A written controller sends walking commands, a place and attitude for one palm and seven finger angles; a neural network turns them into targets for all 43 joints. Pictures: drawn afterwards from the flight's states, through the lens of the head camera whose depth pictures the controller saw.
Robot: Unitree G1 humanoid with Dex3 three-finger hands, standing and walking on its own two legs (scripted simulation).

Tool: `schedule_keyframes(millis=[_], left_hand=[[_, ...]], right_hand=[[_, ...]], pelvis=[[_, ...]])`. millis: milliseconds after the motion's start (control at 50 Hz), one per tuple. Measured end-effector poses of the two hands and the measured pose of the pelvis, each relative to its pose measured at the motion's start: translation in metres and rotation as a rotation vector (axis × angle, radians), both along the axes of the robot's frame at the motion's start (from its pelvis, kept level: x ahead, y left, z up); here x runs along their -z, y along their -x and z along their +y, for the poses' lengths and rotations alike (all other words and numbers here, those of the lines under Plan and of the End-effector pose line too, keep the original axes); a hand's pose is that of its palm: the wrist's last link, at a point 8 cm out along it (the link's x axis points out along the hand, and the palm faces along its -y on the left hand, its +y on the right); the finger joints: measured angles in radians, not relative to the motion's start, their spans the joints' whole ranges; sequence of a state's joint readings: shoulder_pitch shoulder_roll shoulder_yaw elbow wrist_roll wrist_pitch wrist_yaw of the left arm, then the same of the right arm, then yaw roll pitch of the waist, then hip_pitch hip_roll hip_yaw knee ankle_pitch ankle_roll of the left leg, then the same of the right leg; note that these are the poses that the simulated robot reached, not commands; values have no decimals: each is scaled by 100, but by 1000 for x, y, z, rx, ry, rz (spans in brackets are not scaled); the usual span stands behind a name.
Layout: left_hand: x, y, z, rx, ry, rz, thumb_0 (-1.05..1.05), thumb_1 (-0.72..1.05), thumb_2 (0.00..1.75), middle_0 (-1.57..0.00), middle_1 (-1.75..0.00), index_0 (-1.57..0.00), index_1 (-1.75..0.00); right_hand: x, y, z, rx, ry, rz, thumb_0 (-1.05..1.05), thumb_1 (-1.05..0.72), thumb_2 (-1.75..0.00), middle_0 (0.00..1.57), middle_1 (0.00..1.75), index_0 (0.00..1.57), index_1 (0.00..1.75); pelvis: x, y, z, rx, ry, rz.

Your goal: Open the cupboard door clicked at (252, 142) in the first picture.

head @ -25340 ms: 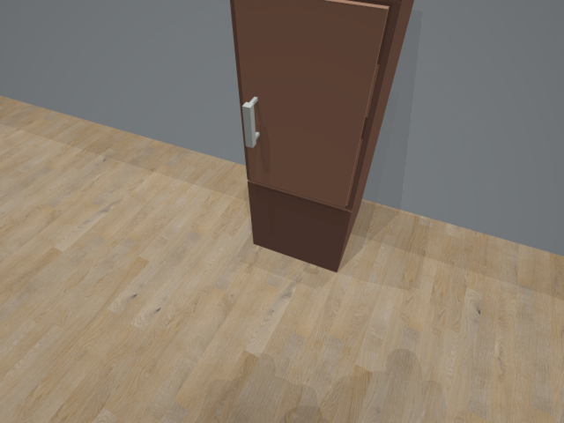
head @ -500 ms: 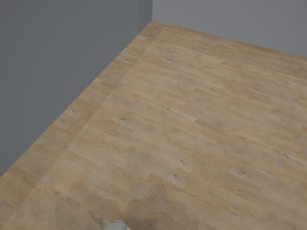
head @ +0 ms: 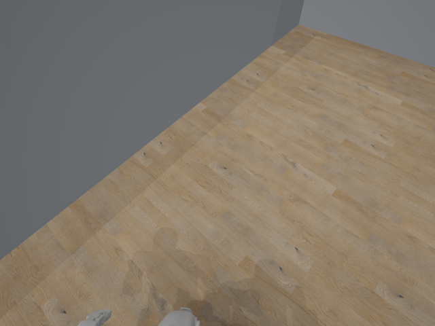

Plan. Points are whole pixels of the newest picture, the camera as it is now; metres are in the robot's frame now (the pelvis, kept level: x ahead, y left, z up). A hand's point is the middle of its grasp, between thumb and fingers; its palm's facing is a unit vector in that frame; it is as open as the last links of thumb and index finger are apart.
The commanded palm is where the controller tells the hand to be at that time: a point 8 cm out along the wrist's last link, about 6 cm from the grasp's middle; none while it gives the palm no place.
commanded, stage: turn to face it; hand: left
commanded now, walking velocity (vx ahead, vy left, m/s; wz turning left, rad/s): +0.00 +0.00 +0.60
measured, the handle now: out of the picture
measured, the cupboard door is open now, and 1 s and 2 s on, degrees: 54 54 54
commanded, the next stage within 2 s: none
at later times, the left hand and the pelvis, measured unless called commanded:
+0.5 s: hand out of the picture +0.05 +0.20 -0.15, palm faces +0.34 -0.89 -0.29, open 7.4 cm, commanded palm none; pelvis +0.03 -0.04 -0.01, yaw +19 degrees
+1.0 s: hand out of the picture -0.02 +0.16 -0.17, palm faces +0.62 -0.75 -0.23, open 7.4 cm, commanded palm none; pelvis +0.05 -0.06 +0.00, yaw +38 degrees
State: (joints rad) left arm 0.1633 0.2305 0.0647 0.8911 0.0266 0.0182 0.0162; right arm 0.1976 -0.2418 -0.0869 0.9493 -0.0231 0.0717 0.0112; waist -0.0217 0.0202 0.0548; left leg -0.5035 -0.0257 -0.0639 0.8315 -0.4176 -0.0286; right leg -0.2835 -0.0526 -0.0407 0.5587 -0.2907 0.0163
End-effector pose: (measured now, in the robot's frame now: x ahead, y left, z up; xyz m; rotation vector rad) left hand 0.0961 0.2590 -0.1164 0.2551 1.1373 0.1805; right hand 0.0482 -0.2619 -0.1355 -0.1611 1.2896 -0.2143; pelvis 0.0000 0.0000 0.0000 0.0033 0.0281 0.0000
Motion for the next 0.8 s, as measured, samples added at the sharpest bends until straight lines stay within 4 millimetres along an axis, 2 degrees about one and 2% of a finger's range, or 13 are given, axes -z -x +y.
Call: schedule_keyframes(millis=[60, 120, 200, 280, 340, 400, 460, 520, 580, 660, 740, 800], left_hand=[[-4, 16, -7, -48, 7, 28, 1, 90, 90, -20, -30, -20, -30], [-1, 31, -14, -92, 27, 52, 1, 90, 90, -20, -30, -20, -30], [11, 53, -15, -156, 61, 83, 1, 90, 90, -20, -30, -20, -30], [31, 75, -5, -228, 76, 126, 1, 90, 90, -20, -30, -20, -30], [30, 79, -2, -274, 59, 132, 1, 90, 90, -20, -30, -20, -30], [19, 75, -5, -310, 46, 95, 1, 90, 90, -20, -30, -20, -30], [7, 70, -11, -336, 24, 46, 1, 90, 90, -20, -30, -20, -30], [3, 72, -21, -360, -18, 0, 1, 90, 90, -20, -30, -20, -30], [-3, 84, -36, -405, -27, 8, 1, 90, 90, -20, -30, -20, -30], [-7, 99, -56, -461, 6, 49, 1, 90, 90, -20, -30, -20, -30], [-1, 112, -71, -512, 53, 65, 1, 90, 90, -20, -30, -20, -30], [11, 127, -76, -564, 88, 67, 1, 90, 90, -20, -30, -20, -30]], right_hand=[[-8, -22, -12, -46, 8, -8, 1, -91, -90, 20, 30, 20, 30], [-16, -48, -15, -101, 14, -24, 1, -91, -90, 20, 30, 20, 30], [-20, -90, -5, -204, 30, -63, 1, -91, -90, 20, 30, 19, 30], [-15, -127, 10, -295, 50, -137, 1, -91, -90, 20, 30, 20, 30], [-18, -136, 17, -347, 46, -143, 1, -91, -90, 20, 30, 20, 30], [-17, -140, 17, -383, 33, -122, 1, -90, -90, 20, 30, 20, 30], [-10, -147, 13, -413, 8, -100, 1, -90, -90, 20, 30, 20, 30], [4, -159, 4, -430, -21, -91, 1, -90, -90, 20, 30, 20, 30], [5, -173, 1, -459, -32, -79, 1, -90, -90, 20, 30, 20, 30], [-7, -189, 4, -495, -39, -71, 1, -91, -90, 20, 30, 20, 30], [-16, -204, 18, -560, -35, -71, 1, -91, -90, 20, 30, 20, 30], [-18, -216, 36, -625, -23, -86, 1, -91, -90, 20, 30, 20, 30]], pelvis=[[-6, -7, -6, -49, -16, -8], [-10, -13, -11, -92, -36, -10], [-5, -19, -9, -148, -39, -10], [10, -22, -5, -207, -21, -7], [7, -23, -12, -238, -16, -11], [2, -25, -21, -276, -3, -15], [1, -28, -33, -314, 2, -19], [9, -35, -49, -348, -17, -14], [6, -39, -56, -398, -22, -26], [-5, -46, -59, -447, -35, -18], [-10, -49, -59, -501, -43, -10], [-5, -49, -54, -545, -33, -13]])
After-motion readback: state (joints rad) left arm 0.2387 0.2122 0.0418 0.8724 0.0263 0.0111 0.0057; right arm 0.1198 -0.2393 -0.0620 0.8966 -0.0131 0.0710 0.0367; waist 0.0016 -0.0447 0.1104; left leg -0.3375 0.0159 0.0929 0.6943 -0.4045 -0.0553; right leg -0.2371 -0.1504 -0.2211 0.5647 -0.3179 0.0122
